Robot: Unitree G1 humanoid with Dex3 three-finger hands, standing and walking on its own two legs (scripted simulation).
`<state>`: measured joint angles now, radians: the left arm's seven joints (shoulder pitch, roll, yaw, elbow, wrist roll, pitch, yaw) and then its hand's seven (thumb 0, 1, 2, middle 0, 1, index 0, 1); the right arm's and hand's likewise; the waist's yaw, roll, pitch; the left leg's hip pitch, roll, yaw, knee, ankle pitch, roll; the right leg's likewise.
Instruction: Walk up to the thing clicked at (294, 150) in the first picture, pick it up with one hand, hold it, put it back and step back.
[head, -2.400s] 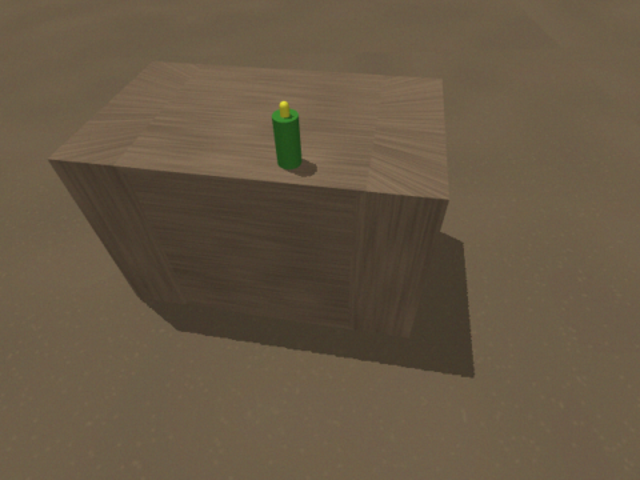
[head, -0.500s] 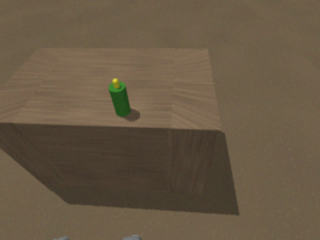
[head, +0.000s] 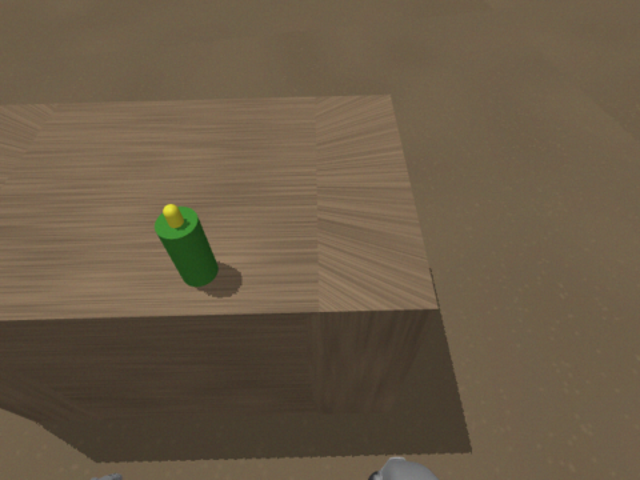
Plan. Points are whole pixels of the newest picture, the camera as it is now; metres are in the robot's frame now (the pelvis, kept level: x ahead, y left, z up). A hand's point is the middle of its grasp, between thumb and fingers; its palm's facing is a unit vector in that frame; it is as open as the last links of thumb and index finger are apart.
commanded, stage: walk up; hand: left
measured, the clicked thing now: (186, 242) +0.46 +0.22 -0.02
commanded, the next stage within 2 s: stand in 1.34 s
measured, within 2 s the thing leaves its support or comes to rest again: neither
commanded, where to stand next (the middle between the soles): +0.07 +0.00 m, yaw +2 degrees
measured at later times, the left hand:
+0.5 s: hand out of the picture +0.11 +0.27 -0.14, palm faces +0.03 -0.93 -0.36, open 7.3 cm
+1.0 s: hand out of the picture +0.10 +0.26 -0.12, palm faces +0.07 -0.94 -0.33, open 7.3 cm
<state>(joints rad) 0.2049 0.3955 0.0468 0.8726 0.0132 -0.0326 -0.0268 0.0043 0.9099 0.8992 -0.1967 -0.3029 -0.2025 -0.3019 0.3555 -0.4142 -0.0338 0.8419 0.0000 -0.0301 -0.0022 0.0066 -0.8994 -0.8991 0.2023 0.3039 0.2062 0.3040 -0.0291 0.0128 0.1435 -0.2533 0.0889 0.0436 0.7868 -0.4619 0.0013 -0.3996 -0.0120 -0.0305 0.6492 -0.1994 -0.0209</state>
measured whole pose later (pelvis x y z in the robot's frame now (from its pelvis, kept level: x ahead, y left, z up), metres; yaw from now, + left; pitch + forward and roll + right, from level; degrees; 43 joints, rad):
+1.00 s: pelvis +0.03 +0.00 +0.03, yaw +4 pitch -2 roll +0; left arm 0.05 0.35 0.01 1.14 0.01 0.00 -0.02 0.00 0.91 0.90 -0.20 -0.30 -0.20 -0.30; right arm 0.06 -0.35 0.00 1.13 0.00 -0.01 0.01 0.00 -0.90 -0.90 0.20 0.30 0.20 0.30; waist 0.02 0.00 0.07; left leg -0.13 0.01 -0.04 0.38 -0.21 -0.02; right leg -0.20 -0.05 -0.07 0.37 -0.13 0.01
